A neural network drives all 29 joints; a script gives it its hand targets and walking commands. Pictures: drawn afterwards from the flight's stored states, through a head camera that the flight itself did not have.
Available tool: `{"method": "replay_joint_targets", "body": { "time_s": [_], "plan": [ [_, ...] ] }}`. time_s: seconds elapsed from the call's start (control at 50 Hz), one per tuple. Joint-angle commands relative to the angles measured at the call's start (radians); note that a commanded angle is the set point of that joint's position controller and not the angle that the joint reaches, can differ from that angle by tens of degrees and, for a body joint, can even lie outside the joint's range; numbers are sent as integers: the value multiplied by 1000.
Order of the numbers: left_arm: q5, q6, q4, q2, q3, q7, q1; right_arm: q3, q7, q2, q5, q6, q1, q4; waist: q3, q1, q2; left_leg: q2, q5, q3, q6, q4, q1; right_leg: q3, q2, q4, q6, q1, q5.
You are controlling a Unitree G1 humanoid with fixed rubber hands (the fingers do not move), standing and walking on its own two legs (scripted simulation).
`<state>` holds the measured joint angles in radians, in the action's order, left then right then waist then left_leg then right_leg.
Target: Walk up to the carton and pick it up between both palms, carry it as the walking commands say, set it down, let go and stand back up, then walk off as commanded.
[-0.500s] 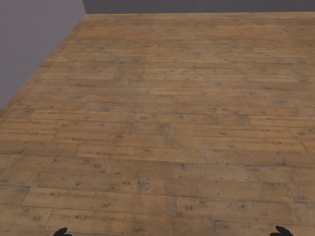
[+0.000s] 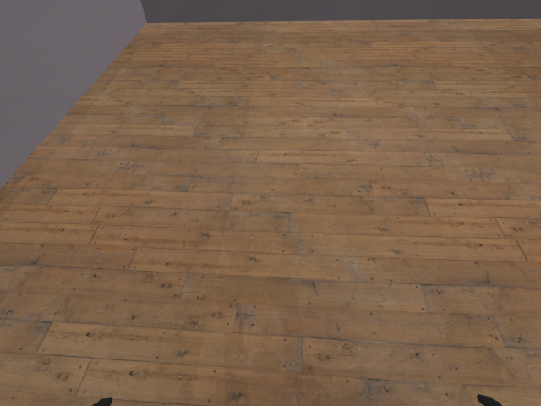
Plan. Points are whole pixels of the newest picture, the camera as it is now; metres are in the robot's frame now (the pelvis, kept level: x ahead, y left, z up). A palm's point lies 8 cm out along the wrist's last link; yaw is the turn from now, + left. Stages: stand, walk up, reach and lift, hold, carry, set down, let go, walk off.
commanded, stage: stand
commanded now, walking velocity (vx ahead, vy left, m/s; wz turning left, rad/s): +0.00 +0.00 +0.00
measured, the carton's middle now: out of the picture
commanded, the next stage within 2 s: walk up in 0.42 s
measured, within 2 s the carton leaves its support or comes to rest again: neither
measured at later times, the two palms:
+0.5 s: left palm out of the picture +0.11 +0.31 -0.10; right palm out of the picture +0.11 -0.31 -0.10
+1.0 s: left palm (210, 273) +0.36 +0.14 -0.05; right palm out of the picture +0.00 -0.50 -0.09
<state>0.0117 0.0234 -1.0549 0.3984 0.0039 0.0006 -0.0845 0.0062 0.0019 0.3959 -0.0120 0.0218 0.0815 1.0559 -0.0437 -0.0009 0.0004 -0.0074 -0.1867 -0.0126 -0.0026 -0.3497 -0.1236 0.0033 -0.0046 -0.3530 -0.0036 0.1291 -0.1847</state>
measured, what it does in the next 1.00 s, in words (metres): steps to the right, turning right: right foot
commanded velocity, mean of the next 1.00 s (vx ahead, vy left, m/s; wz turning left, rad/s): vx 0.00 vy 0.00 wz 0.00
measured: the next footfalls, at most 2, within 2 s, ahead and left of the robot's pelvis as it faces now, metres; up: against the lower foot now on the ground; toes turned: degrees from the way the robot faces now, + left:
right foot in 0.94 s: +0.11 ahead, -0.27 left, +0.00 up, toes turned -28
left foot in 1.26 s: +0.33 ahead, -0.14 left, +0.00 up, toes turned -31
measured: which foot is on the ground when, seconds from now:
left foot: down 0.00-0.96, up 0.98-1.00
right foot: down 0.00-0.64, up 0.66-0.92, down 0.94-1.00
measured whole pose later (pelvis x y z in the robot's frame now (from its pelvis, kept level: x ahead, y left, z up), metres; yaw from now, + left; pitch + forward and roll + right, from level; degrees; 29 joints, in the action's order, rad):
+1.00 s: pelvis +0.06 -0.10 -0.03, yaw -24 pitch +0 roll +1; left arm 0.03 -0.02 -0.74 0.51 -0.13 -0.17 -0.05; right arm 0.12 0.01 0.59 -0.02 0.07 0.18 0.92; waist 0.02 -0.01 -0.01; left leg -0.21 -0.50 -0.16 -0.01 -0.88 -0.22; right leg -0.05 -0.09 -0.67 0.01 0.45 -0.22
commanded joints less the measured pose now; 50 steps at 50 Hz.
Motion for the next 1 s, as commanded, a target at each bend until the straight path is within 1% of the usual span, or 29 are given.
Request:
{"method": "replay_joint_targets", "body": {
  "time_s": [0.0,0.58,0.6,0.62,0.64,0.66,0.68,0.7,0.72,0.74,0.76,0.8,0.84,0.88,0.9,0.92,0.94,0.96,0.98],
  "plan": [
    [-1,9,42,174,-31,4,38,30,-4,173,1,9,-39,-42,57,0,0,-120,94,100,33,58,9,98,-119,60,32,1,97],
    [-1,5,39,175,-34,6,35,32,-7,177,1,6,-37,-39,62,1,-1,-125,133,96,31,66,26,95,-123,66,29,-19,138],
    [30,-29,229,276,-107,-53,57,127,-6,357,-5,25,-1,-95,75,18,10,-125,-112,-8,77,-49,221,202,-57,-14,96,365,-18],
    [32,-37,294,258,-113,-113,163,140,-16,381,-2,32,141,-86,82,99,-68,-268,-256,144,125,46,275,142,-38,-139,70,537,-207],
    [47,-44,343,216,-118,-133,195,159,-24,427,-9,43,184,-107,85,122,-158,-476,-336,256,201,194,264,60,-59,-365,34,625,-204],
    [62,-48,350,225,-131,-144,152,159,-29,407,-7,54,128,-151,85,78,-106,-549,-295,267,230,208,190,88,-134,-500,6,631,-204],
    [57,-47,350,232,-139,-158,99,154,-31,371,-6,66,78,-183,94,39,-65,-536,-234,199,221,196,156,99,-169,-546,-7,622,-169],
    [53,-48,359,232,-146,-174,81,151,-29,357,-4,76,49,-197,85,16,-53,-511,-177,110,202,196,126,111,-197,-536,-15,599,-146],
    [46,-49,354,231,-150,-191,62,153,-25,350,-6,81,27,-207,73,4,-62,-462,-129,21,187,186,86,88,-202,-522,-20,550,-110],
    [41,-48,351,224,-150,-204,62,157,-20,344,-13,84,14,-209,65,5,-80,-414,-89,-49,178,177,54,45,-193,-506,-25,507,-76],
    [38,-49,357,212,-148,-213,76,162,-14,347,-18,86,12,-209,59,11,-98,-381,-63,-104,170,168,33,10,-187,-479,-28,471,-47],
    [34,-50,374,196,-145,-220,122,167,-3,363,-21,84,30,-198,48,23,-113,-350,-31,-173,161,154,17,-42,-177,-397,-23,407,-17],
    [28,-50,375,199,-147,-218,129,168,2,376,-19,76,32,-188,46,16,-117,-325,7,-218,147,101,17,-95,-144,-329,-13,338,-32],
    [24,-48,362,212,-155,-207,84,164,8,381,-13,68,26,-181,51,-15,-136,-319,29,-245,138,8,-8,-150,-100,-285,4,249,-66],
    [26,-45,353,229,-164,-198,40,159,11,382,-11,65,16,-181,64,-49,-123,-307,34,-271,127,-86,-57,-165,-77,-248,24,166,-75],
    [32,-40,326,268,-183,-185,-62,151,11,361,-11,62,12,-183,110,-112,-34,-260,93,-316,101,-321,-154,-132,-49,-204,64,11,-123],
    [29,-33,300,385,-216,-164,-213,123,13,294,-3,65,-19,-228,150,-200,248,-123,-38,-345,44,-678,-417,198,-160,3,181,-156,-377],
    [10,-40,317,485,-233,-155,-178,95,11,252,3,70,-21,-261,126,-179,405,1,-479,-168,16,-806,-702,630,-295,179,298,-216,-507],
    [-4,-48,334,443,-227,-150,-120,96,7,292,8,72,-1,-261,104,-140,245,-90,-404,-31,17,-778,-666,564,-303,182,299,-168,-536]
  ]
}}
